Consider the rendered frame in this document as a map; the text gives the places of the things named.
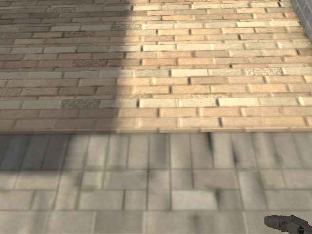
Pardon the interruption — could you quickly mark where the robot right hand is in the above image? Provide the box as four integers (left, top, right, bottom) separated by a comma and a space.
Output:
263, 214, 312, 234

